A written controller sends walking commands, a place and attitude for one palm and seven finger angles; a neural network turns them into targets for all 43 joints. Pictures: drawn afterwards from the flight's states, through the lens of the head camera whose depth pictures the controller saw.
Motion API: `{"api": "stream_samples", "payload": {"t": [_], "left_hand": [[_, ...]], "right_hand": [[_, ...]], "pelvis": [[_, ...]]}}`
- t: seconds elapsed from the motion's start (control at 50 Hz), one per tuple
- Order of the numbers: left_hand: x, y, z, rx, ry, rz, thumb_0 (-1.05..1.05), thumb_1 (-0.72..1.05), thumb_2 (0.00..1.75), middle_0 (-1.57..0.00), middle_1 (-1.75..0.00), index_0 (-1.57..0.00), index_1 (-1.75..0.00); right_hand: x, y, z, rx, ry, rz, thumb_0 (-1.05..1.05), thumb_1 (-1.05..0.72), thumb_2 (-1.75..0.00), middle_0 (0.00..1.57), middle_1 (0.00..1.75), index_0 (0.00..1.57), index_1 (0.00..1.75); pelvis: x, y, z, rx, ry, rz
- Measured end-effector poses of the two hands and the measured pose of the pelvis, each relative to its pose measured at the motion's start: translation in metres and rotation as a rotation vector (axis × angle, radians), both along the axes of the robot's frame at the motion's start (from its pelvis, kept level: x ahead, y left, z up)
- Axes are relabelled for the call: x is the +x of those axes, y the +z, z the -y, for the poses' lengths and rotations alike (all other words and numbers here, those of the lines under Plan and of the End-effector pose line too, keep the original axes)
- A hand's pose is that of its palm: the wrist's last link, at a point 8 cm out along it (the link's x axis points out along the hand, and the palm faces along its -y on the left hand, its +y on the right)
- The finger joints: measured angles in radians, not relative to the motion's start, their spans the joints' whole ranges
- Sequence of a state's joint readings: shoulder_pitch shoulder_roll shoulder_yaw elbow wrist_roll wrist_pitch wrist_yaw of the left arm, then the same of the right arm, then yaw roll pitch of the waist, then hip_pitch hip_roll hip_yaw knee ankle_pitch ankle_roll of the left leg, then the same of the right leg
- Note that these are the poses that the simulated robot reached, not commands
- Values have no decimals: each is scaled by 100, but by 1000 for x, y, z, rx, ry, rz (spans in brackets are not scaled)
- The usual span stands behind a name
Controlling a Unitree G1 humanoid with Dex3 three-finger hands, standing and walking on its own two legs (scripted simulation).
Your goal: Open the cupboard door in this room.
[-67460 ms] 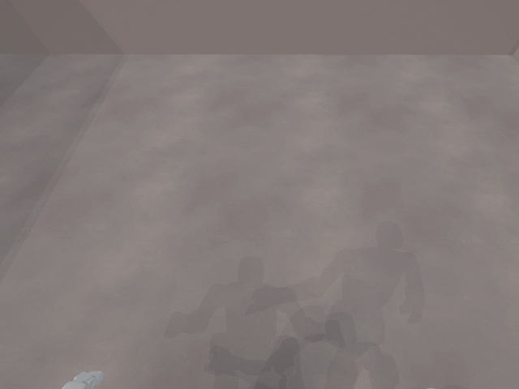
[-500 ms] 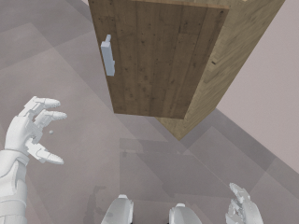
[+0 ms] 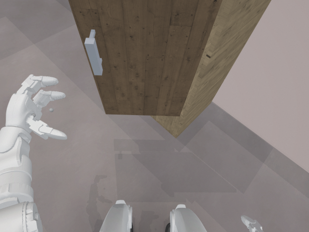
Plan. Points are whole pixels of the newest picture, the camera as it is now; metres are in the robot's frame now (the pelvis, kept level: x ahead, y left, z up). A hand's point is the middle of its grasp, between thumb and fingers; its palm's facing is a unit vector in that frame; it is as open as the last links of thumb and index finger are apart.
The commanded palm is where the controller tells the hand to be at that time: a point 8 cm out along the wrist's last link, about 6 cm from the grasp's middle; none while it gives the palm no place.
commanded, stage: move the hooked fingers beside the handle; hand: left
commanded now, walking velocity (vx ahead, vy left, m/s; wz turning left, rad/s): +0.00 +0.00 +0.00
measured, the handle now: (95, 53) +0.61 +0.19 +0.04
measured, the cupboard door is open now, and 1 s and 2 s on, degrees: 44 44 44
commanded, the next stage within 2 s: slide the fingers in behind the handle in 1.68 s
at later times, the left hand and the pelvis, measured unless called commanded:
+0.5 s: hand (65, 79) +0.50 +0.25 +0.04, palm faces +0.00 -1.00 -0.03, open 14.0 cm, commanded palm +0.48 +0.29 +0.05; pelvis +0.00 +0.00 -0.02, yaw -2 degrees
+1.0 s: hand (69, 61) +0.56 +0.25 +0.05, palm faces +0.00 -1.00 -0.01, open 14.0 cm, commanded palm +0.55 +0.28 +0.04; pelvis +0.00 +0.01 -0.03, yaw -3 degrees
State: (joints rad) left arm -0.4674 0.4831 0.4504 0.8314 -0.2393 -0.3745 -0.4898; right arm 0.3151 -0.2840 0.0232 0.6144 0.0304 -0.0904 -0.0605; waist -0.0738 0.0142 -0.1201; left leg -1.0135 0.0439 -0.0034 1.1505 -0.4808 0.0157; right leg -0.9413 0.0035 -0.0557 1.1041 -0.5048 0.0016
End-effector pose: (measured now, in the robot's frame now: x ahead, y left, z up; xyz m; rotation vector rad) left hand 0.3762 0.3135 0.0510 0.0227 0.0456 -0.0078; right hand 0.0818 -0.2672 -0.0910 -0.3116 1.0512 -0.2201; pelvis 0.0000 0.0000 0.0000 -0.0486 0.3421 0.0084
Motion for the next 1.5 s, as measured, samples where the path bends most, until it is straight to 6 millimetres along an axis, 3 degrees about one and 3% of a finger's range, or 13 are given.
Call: {"api": "stream_samples", "payload": {"t": [0.22, 0.6, 0.92, 1.18, 1.5], "left_hand": [[47, 0, 7, 4, 4, -4, -1, -50, 30, -30, -120, -30, -120], [114, -1, 9, 5, 9, -5, -1, -50, 30, -30, -120, -30, -120], [159, 1, 7, -7, 8, -3, -1, -50, 30, -30, -120, -30, -120], [161, -11, 1, -5, 6, -15, -1, -50, 30, -30, -120, -30, -120], [156, -10, -3, -18, 9, -21, -1, -50, 30, -30, -120, -30, -120]], "right_hand": [[-23, -10, 1, -3, -32, -86, 0, -90, -90, 20, 30, 20, 30], [-82, -18, 2, -21, -125, -301, 0, -90, -90, 20, 30, 20, 30], [-107, -16, -11, -31, -160, -394, 0, -90, -90, 20, 30, 20, 30], [-116, -14, -27, -6, -175, -442, 0, -90, -90, 20, 30, 20, 30], [-96, -9, -21, -32, -146, -396, 0, -90, -90, 20, 30, 20, 30]], "pelvis": [[-4, -8, 0, -5, -6, -38], [-4, -20, -1, -22, -22, -114], [-3, -27, -8, -47, -27, -170], [0, -26, -15, -55, -32, -181], [3, -23, -16, -61, -22, -166]]}}
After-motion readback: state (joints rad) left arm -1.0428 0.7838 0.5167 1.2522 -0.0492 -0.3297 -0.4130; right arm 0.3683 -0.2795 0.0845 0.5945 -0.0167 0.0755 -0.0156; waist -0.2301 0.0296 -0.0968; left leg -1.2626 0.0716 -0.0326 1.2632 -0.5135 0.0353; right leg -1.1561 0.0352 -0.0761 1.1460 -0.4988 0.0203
